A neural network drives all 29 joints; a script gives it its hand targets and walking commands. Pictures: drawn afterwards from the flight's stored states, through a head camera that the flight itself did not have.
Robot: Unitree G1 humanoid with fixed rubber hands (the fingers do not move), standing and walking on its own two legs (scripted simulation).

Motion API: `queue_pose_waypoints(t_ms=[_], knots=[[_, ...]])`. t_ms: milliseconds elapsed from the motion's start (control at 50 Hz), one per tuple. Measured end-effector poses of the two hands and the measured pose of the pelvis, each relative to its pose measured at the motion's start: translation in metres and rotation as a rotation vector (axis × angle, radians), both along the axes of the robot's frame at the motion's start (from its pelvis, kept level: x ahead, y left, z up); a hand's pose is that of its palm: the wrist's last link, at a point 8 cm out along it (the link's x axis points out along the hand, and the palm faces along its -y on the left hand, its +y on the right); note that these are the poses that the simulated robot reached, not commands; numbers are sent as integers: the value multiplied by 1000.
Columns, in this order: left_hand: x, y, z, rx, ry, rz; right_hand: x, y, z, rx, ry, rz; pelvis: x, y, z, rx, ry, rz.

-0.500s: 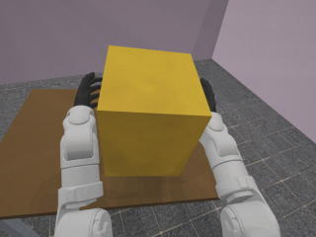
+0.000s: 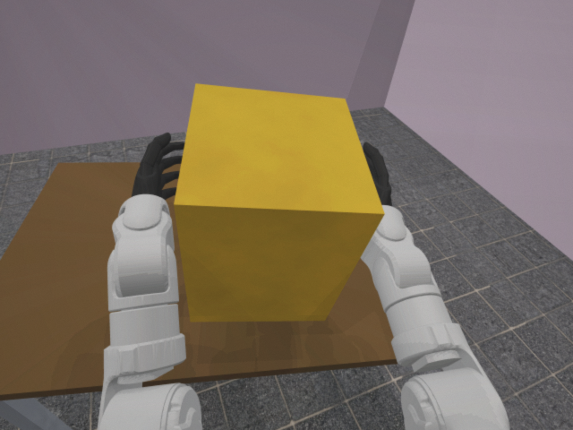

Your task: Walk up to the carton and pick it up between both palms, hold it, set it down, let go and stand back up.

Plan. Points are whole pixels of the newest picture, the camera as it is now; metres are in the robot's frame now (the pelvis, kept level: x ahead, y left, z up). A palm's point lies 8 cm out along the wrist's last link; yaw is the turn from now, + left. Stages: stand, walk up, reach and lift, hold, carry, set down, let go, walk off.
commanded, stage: hold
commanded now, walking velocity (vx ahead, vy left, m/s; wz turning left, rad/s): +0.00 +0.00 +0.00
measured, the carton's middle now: (266, 212) +0.37 +0.01 +0.14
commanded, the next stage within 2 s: set down in 0.04 s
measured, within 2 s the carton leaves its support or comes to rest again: neither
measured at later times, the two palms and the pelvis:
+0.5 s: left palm (158, 205) +0.37 +0.15 +0.16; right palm (367, 218) +0.36 -0.14 +0.14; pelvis +0.01 +0.00 +0.00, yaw +0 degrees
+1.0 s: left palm (174, 218) +0.39 +0.14 +0.11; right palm (368, 232) +0.36 -0.15 +0.10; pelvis +0.02 +0.01 +0.00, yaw -1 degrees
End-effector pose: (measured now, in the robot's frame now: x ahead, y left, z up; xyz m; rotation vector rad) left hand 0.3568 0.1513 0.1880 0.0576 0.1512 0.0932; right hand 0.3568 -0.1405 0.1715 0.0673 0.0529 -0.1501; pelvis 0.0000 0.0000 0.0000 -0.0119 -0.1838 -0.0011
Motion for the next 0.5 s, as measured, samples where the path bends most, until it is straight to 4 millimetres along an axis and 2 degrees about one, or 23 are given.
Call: queue_pose_waypoints(t_ms=[160,340,400,500], knots=[[4,-3,-2,6,3,-10,2,-3,-1,-12,2,-8,0,0,0,1,8,0],[12,-5,3,13,-88,-37,3,-6,4,-38,-93,-40,3,0,1,2,14,1],[15,-5,-5,12,-84,-55,2,-5,-4,-48,-95,-51,6,1,1,4,11,2],[18,-1,-31,8,-30,-64,3,0,-33,-56,-48,-52,10,3,1,5,19,0]])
